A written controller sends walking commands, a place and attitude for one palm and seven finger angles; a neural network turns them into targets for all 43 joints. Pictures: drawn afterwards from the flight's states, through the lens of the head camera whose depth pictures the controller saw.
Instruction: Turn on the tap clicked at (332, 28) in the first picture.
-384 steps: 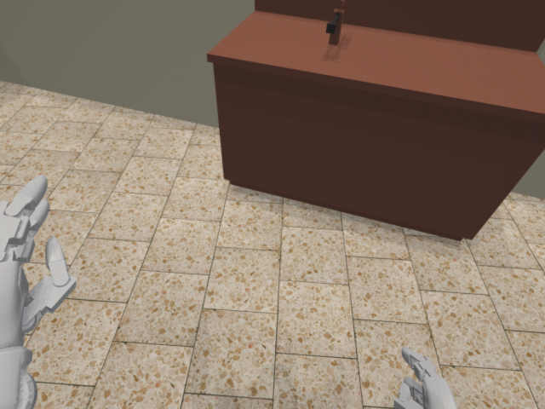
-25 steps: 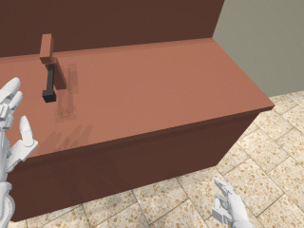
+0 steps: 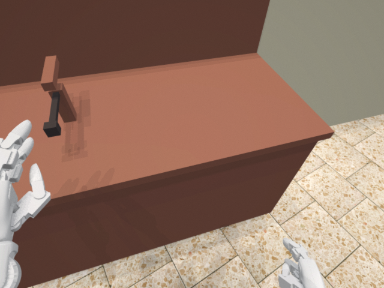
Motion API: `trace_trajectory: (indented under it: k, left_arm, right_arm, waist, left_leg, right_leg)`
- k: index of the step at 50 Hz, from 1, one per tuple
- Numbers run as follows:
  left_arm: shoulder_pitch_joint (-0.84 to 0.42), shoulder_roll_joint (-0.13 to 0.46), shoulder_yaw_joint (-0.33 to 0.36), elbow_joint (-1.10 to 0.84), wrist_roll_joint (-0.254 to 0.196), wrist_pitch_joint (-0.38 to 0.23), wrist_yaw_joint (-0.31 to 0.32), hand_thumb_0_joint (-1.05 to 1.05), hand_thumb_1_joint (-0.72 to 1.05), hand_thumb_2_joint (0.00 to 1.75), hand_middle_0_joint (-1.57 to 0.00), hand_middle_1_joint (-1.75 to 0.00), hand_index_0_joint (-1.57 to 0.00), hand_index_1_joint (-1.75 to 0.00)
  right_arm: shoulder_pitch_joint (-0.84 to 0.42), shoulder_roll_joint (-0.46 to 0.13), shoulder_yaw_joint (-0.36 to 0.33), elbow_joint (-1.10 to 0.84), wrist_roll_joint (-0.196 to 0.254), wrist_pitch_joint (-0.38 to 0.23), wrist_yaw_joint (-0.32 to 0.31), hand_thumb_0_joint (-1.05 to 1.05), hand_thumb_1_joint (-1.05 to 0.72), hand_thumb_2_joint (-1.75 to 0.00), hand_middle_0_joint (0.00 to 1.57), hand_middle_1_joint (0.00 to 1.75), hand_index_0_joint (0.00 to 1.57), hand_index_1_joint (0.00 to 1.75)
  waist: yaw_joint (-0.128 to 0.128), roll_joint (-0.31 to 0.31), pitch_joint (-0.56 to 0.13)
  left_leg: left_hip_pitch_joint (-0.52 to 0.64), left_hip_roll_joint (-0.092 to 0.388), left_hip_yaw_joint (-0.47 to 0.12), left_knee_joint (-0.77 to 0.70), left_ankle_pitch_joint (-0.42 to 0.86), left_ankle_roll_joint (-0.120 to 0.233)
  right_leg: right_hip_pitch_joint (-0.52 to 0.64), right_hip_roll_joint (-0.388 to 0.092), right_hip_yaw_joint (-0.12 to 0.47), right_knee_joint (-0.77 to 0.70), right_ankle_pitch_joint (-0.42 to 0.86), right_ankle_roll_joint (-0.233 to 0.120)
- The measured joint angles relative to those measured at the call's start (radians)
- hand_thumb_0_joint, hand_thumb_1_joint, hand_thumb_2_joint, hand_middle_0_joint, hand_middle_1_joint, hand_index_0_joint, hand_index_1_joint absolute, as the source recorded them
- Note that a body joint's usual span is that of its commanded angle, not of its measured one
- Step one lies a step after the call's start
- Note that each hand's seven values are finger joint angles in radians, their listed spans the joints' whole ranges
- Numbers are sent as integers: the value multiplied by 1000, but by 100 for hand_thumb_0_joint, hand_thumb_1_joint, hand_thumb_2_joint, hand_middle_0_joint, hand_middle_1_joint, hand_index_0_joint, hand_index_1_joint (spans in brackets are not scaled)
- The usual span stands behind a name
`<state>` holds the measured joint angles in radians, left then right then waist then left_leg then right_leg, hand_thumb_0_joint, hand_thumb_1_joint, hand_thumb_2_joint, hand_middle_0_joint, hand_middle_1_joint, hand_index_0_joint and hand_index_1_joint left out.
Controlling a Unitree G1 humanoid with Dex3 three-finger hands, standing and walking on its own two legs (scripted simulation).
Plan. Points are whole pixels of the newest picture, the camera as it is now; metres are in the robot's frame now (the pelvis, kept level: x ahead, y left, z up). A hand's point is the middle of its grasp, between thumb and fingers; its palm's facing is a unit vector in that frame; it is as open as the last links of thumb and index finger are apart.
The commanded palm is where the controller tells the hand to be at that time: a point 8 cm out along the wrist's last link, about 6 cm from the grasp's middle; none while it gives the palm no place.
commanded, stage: come to a stop and stand still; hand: left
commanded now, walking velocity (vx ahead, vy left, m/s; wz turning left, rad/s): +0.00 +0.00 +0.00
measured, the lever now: (52, 128) +0.43 +0.38 +0.07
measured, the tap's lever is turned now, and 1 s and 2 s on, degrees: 0 0 0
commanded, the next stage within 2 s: look again from close up in 0.04 s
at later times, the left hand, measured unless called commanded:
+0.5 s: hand (33, 197) +0.21 +0.27 +0.15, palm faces +0.39 -0.86 -0.33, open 7.4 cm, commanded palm +0.16 +0.30 +0.17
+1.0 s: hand (47, 185) +0.23 +0.25 +0.15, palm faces +0.31 -0.88 -0.37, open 7.4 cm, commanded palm +0.17 +0.30 +0.17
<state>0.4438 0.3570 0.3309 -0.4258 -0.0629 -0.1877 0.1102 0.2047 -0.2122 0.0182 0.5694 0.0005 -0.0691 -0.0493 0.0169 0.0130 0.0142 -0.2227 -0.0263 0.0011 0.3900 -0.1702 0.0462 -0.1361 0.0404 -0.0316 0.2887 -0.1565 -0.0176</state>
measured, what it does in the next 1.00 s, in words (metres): stands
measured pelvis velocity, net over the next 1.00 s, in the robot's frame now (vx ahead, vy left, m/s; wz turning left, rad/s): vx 0.00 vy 0.02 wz -0.02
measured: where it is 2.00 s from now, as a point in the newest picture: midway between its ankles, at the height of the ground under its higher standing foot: outside the picture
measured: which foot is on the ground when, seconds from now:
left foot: down 0.00-1.00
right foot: down 0.00-1.00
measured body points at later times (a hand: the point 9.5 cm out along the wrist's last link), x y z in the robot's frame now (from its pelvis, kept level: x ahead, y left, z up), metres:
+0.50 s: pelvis +0.00 +0.02 +0.00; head +0.01 +0.04 +0.45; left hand +0.18 +0.31 +0.17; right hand +0.18 -0.20 -0.07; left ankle +0.02 +0.08 -0.75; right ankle +0.00 -0.11 -0.75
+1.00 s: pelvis +0.00 +0.02 -0.01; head +0.03 +0.03 +0.44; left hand +0.21 +0.30 +0.17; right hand +0.18 -0.20 -0.08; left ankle +0.02 +0.08 -0.75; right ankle +0.00 -0.11 -0.75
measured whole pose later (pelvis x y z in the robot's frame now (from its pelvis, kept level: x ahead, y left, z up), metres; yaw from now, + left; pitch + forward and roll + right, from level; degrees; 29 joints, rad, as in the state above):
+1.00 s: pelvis +0.00 +0.02 -0.01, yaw -1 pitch +1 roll -2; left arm 0.42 0.34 0.34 -0.44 -0.05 -0.24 0.07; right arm 0.21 -0.21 0.01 0.56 0.01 -0.14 0.02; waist 0.01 0.01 0.03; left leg -0.26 -0.05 0.04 0.46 -0.21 0.08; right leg -0.20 0.01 0.00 0.40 -0.21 0.01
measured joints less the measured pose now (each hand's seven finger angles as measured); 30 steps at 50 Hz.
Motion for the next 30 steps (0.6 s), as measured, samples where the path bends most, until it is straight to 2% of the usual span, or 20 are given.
trace_trajectory:
  k: [10,30]
  left_arm:
    - [-7,-10,-15,-9,-2,19,1,1,89,89,-21,-30,-21,-30]
    - [-13,4,-8,-24,2,8,2,1,89,89,-21,-30,-21,-30]
  right_arm:
    - [1,3,5,3,1,1,-5,1,-91,-90,20,30,21,30]
    - [1,22,14,-5,3,0,-3,1,-90,-90,20,30,21,30]
  waist:
    - [12,-11,12]
    - [14,-37,10]
  left_leg:
    - [7,-7,-6,-15,12,4]
    - [24,-37,4,-42,22,24]
  right_leg:
    - [9,-7,-7,-13,7,4]
    - [5,-38,2,7,-5,27]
